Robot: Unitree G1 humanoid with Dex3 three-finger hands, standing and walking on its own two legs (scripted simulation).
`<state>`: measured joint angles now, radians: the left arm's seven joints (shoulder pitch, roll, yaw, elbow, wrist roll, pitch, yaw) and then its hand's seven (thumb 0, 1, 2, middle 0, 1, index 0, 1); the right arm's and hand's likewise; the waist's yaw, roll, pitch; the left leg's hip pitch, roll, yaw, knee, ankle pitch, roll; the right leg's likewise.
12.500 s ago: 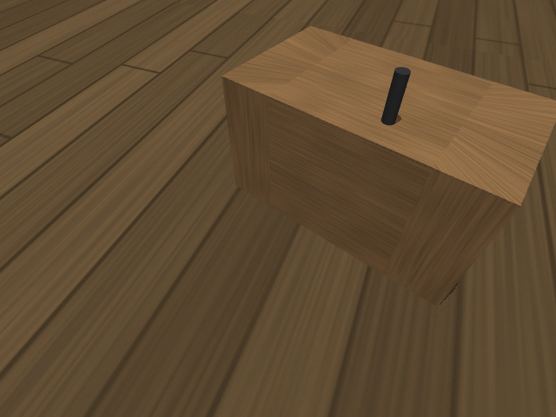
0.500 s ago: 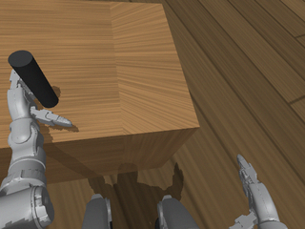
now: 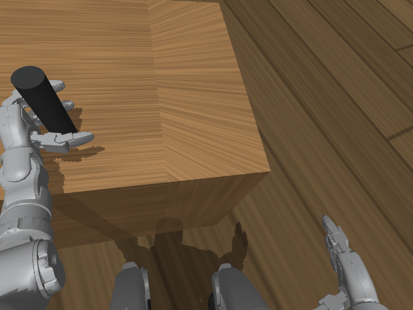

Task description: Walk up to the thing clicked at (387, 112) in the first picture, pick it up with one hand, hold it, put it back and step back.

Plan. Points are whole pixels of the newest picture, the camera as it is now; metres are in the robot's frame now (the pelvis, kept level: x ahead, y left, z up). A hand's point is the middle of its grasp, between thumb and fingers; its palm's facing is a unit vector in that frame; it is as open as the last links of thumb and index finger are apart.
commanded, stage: close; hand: left
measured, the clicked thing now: (50, 111) +0.49 +0.24 +0.03
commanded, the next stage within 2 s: settle in 0.14 s
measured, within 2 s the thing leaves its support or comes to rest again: leaves its support in 0.44 s
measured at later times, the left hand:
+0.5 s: hand (58, 121) +0.46 +0.22 +0.03, palm faces +0.22 -0.97 +0.00, open 6.1 cm
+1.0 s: hand (47, 105) +0.47 +0.23 +0.07, palm faces +0.22 -0.98 +0.00, open 6.1 cm
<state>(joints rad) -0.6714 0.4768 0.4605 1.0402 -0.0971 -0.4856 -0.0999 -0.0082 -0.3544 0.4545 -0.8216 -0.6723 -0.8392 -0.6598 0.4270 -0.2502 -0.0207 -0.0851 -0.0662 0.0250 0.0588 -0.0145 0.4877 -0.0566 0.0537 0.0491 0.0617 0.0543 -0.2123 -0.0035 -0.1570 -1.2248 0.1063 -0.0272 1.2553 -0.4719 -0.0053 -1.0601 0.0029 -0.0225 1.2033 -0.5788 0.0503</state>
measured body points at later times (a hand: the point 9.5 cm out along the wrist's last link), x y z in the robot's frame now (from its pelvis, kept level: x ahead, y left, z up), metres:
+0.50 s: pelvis +0.00 -0.01 +0.01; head +0.13 +0.04 +0.44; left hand +0.45 +0.28 +0.03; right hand +0.17 -0.25 +0.02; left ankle +0.05 +0.12 -0.62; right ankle -0.01 -0.16 -0.62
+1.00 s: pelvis +0.00 +0.00 +0.03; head +0.11 +0.04 +0.46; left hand +0.45 +0.28 +0.07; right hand +0.16 -0.25 +0.02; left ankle +0.05 +0.12 -0.62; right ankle -0.01 -0.16 -0.62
